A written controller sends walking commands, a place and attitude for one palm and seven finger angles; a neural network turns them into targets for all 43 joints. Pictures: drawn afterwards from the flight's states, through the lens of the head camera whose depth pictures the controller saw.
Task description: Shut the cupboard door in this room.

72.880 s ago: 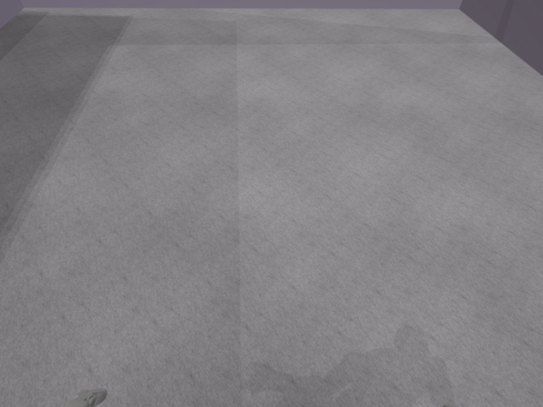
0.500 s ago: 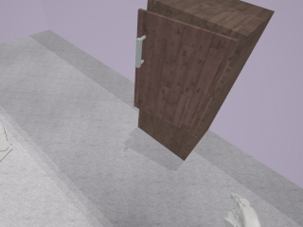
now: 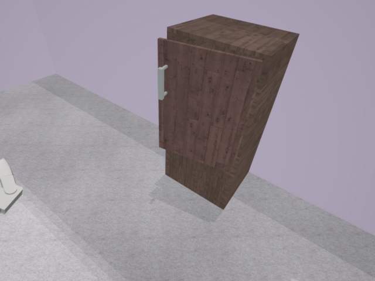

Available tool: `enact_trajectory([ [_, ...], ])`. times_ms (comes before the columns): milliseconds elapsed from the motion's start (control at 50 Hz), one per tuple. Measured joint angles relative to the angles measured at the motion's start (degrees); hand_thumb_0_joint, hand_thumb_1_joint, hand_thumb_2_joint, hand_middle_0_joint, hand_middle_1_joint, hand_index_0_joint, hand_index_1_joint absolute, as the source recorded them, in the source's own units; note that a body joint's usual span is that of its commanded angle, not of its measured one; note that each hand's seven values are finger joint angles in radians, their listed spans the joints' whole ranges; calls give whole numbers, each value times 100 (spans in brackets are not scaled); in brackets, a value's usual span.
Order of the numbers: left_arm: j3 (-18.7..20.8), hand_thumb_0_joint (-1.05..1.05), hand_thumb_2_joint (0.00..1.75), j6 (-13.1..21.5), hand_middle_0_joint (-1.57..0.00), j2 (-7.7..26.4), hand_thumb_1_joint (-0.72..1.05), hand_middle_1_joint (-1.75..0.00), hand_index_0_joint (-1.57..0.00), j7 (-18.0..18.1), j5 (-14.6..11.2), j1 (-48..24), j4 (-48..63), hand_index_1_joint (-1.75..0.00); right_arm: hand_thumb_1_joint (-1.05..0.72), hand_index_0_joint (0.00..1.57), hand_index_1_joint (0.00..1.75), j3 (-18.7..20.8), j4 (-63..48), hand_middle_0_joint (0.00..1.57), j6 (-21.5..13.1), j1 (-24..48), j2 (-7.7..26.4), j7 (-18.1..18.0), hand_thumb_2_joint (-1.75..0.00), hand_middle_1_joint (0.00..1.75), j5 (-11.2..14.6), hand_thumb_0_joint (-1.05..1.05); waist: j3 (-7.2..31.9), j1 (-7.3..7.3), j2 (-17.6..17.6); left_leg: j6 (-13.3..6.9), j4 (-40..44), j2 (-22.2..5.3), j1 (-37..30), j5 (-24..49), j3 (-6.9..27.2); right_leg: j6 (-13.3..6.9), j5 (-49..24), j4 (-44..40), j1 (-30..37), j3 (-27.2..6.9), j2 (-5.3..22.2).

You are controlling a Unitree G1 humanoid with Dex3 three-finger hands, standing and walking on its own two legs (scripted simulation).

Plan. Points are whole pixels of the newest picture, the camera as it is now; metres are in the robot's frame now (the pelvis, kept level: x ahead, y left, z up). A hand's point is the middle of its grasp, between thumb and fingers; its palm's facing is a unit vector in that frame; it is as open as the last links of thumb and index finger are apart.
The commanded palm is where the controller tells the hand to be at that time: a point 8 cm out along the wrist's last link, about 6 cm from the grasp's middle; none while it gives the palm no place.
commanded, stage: stop stepping back and stand still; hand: left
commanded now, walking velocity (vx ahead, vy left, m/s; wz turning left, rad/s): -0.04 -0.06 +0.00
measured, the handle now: (163, 82) +0.91 +0.13 +0.02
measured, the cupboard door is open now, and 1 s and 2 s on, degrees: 11 11 11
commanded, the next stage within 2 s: let the arm hang, fingers relaxed in 0.22 s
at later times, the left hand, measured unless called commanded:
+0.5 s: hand (78, 279) +0.16 +0.23 -0.07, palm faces +0.06 -0.93 -0.37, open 7.4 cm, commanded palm none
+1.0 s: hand out of the picture -0.07 +0.21 -0.15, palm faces +0.01 -0.97 -0.26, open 7.3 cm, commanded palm none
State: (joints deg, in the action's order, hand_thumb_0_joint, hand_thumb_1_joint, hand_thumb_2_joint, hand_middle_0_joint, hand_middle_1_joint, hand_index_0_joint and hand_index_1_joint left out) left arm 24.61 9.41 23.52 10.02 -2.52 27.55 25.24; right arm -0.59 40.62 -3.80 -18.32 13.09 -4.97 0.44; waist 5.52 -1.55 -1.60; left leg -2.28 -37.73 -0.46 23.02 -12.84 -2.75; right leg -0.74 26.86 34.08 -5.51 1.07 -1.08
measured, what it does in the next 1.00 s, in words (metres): stands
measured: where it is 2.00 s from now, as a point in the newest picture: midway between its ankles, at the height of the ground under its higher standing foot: outside the picture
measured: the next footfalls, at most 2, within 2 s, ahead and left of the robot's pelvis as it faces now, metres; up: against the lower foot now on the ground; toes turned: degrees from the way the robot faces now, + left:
none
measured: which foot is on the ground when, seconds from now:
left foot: down 0.00-1.00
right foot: down 0.00-1.00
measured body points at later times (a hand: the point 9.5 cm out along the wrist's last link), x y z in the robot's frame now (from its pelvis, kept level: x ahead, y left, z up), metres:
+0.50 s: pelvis -0.01 +0.00 +0.00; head -0.02 -0.02 +0.45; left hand +0.16 +0.28 -0.04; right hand +0.14 -0.26 -0.11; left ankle +0.07 +0.10 -0.72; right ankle -0.06 -0.10 -0.72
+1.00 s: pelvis -0.01 +0.00 +0.02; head +0.00 +0.00 +0.47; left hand -0.07 +0.26 -0.13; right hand -0.01 -0.24 -0.14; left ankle +0.07 +0.10 -0.72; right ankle -0.06 -0.10 -0.72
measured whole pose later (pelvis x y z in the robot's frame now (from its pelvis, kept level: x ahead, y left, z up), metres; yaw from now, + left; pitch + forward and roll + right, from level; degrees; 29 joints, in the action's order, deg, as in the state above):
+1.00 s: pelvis -0.01 +0.00 +0.02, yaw +0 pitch -2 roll -1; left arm 1.1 -1.2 12.8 1.1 0.7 21.5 -66.7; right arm 0.1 64.4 1.2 -15.4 11.0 -1.5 -0.6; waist -2.9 -0.3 0.9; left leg -2.0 -22.7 0.8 15.5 -5.2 -1.3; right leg -1.5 16.8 22.4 -3.5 1.4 -1.7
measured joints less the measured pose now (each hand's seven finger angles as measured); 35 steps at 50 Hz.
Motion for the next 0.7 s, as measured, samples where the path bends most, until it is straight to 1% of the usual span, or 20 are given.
enact_trajectory([
  [60, 110, 2, 90, -16, -21, -89, 89, -30, -21, -3, -22, -93, -200, -30, -90, 20, 30, 8, -76, 20, -116, 188, -60, -17, -90, 30, -49, 1, -181, -81, -51, -46, 268, 63, -57, 137, -134, -10, -33, 405, -384, -145, 33],
  [100, 138, 2, 90, -20, -21, -25, 89, -30, -21, -35, -24, -18, -130, -30, -90, 20, 30, -26, -192, 20, -194, 277, -178, 12, -90, 30, -79, 1, -310, -126, -96, -23, 579, 70, -120, 348, -165, -33, -112, 172, -524, -105, 2],
  [140, 105, 2, 90, 11, -21, 30, 89, -30, -21, -82, -19, 188, 70, -30, -90, 20, 30, -68, -335, 20, -244, 294, -252, 60, -90, 30, -85, 1, -377, -204, -49, 30, 790, 51, -131, 502, -105, -94, -548, -162, -491, -39, -44],
  [180, 43, 2, 90, 58, -21, 79, 89, -30, -21, -131, -28, 493, 299, -30, -90, 20, 30, -88, -431, 20, -232, 267, -286, 114, -90, 30, -74, 1, -349, -230, 46, 94, 817, 14, -80, 393, -21, -127, -704, -392, -445, 29, -99],
  [220, 16, 2, 90, 123, -21, 125, 89, -30, -21, -155, -37, 789, 481, -30, -90, 20, 30, -88, -461, 20, -170, 229, -286, 148, -90, 30, -72, 1, -273, -145, 117, 180, 680, -23, 2, 91, 30, -158, -729, -538, -416, 24, -157],
  [260, 13, 2, 90, 176, -21, 133, 89, -30, -22, -129, -34, 917, 524, -30, -90, 20, 30, -79, -417, 20, -115, 207, -229, 152, -90, 30, -56, 1, -227, -4, 200, 210, 543, -59, 3, 88, 107, -165, -731, -601, -364, -11, -224],
  [300, -6, 2, 90, 201, -21, 106, 88, -30, -22, -85, -19, 799, 371, -30, -90, 20, 30, -51, -327, 20, -92, 197, -155, 123, -90, 30, -22, 1, -217, 96, 276, 161, 572, -78, -113, 350, 167, -140, -664, -559, -287, -8, -257],
  [320, -26, 1, 90, 195, -21, 75, 88, -30, -22, -72, -13, 653, 217, -30, -90, 20, 30, -34, -260, 20, -78, 214, -138, 98, -90, 30, -3, 1, -230, 140, 263, 120, 554, -43, -165, 324, 159, -120, -619, -530, -237, -10, -224],
  [340, -152, 1, 90, 254, -21, 39, 88, -30, -22, -126, 45, 398, -170, -30, -90, 20, 30, 4, -112, 20, -204, 257, -78, 184, -90, 30, 11, 1, -209, 189, 286, 85, 506, -7, -148, 257, 158, -94, -578, -414, -285, 33, -181],
  [360, -368, 1, 90, 142, -21, -11, 89, -30, -22, -258, 132, 61, -719, -30, -90, 20, 30, 26, 33, 20, -255, 341, 31, 301, -90, 30, 5, 1, -194, 230, 333, 51, 448, 44, -104, 201, 158, -61, -529, -229, -383, 73, -122],
  [400, -864, 1, 90, -374, -20, -171, 89, -30, -21, -516, 253, -586, -2054, -30, -90, 20, 30, 21, 256, 20, -135, 598, 259, 439, -90, 30, -54, 1, -186, 259, 426, -18, 347, 158, 6, 158, 131, -23, -392, 150, -606, 78, 0],
  [420, -1102, 0, 90, -629, -20, -254, 90, -30, -21, -619, 289, -843, -2766, -30, -90, 20, 30, 4, 336, 20, -44, 745, 337, 465, -90, 30, -85, 1, -207, 243, 440, -44, 306, 213, 61, 160, 101, -24, -286, 242, -671, 47, 55],
  [460, -1574, 0, 90, -1000, -20, -471, 90, -30, -20, -793, 351, -1204, -4166, -30, -90, 20, 30, -16, 476, 20, 104, 1005, 423, 484, -90, 30, -132, 1, -312, 166, 504, -53, 269, 228, 109, 188, 93, -22, -222, 290, -717, 39, 74],
  [500, -2006, 1, 90, -1180, -19, -708, 91, -30, -20, -931, 391, -1309, -5321, -30, -90, 20, 30, -27, 590, 20, 210, 1122, 401, 503, -90, 30, -150, 1, -411, 55, 484, -13, 338, 196, 66, 247, 129, -39, -338, 190, -663, 67, 36],
  [540, -2329, 1, 90, -1244, -20, -955, 91, -30, -20, -1005, 397, -1261, -6212, -30, -90, 20, 30, -34, 708, 20, 297, 1107, 323, 521, -90, 30, -175, 1, -501, -27, 342, 24, 417, 166, -3, 288, 162, -80, -400, 55, -567, 91, -4],
  [580, -2534, 1, 90, -1275, -20, -1204, 91, -30, -20, -1026, 383, -1167, -6935, -30, -90, 20, 30, -39, 875, 20, 367, 1014, 229, 520, -90, 30, -191, 1, -600, -60, 156, 50, 503, 140, -92, 315, 191, -105, -458, -95, -449, 110, -38],
  [600, -2565, 1, 90, -1279, -20, -1316, 91, -30, -20, -1005, 364, -1117, -7243, -30, -90, 20, 30, -43, 982, 20, 391, 947, 179, 507, -90, 30, -193, 1, -646, -58, 67, 58, 562, 128, -140, 335, 208, -109, -497, -188, -386, 122, -55],
  [620, -2449, 1, 90, -1263, -20, -1337, 95, -30, -21, -894, 342, -1089, -7494, -30, -90, 20, 30, -45, 1102, 20, 409, 861, 116, 486, -90, 30, -190, 1, -683, -32, -15, 68, 627, 111, -178, 362, 237, -111, -548, -300, -324, 144, -79],
  [640, -2403, 1, 90, -1247, -21, -1300, 98, -30, -21, -875, 338, -1056, -7710, -30, -90, 20, 30, -54, 1232, 20, 430, 777, 61, 468, -90, 30, -185, 1, -721, 6, -79, 77, 701, 95, -219, 397, 264, -113, -609, -424, -257, 163, -103],
  [700, -2375, 0, 90, -1190, -21, -1188, 99, -30, -21, -921, 328, -912, -8231, -30, -90, 20, 30, -49, 1620, 20, 494, 564, -56, 416, -90, 30, -176, 1, -807, 108, -139, 93, 922, 63, -332, 506, 312, -135, -792, -784, -82, 195, -153],
])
